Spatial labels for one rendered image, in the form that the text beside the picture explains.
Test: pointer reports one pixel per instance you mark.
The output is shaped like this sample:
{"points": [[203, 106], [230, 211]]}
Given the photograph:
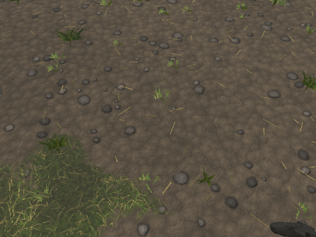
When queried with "right robot hand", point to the right robot hand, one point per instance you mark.
{"points": [[293, 229]]}

